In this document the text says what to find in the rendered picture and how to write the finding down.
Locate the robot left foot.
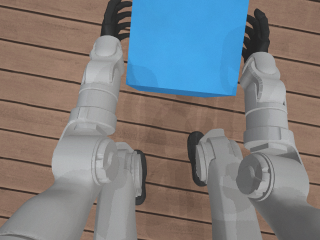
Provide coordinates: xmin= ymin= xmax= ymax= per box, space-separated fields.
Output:
xmin=134 ymin=149 xmax=147 ymax=206

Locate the robot left hand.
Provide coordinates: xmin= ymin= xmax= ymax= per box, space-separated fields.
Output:
xmin=100 ymin=0 xmax=133 ymax=41

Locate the right robot upper arm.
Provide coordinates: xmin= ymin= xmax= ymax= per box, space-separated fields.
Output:
xmin=236 ymin=152 xmax=320 ymax=240

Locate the robot right hand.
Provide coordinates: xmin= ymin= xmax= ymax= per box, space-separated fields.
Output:
xmin=241 ymin=8 xmax=270 ymax=63

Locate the carton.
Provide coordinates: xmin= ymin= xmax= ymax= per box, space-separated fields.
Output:
xmin=126 ymin=0 xmax=249 ymax=98

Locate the left robot thigh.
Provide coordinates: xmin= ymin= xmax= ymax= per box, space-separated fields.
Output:
xmin=93 ymin=149 xmax=143 ymax=240

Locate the left robot forearm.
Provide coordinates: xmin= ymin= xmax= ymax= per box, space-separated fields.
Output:
xmin=51 ymin=35 xmax=125 ymax=174

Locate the right robot forearm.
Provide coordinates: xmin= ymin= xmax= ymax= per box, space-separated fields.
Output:
xmin=239 ymin=51 xmax=305 ymax=169

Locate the left robot upper arm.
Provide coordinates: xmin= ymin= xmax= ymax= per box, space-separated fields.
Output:
xmin=0 ymin=135 xmax=120 ymax=240

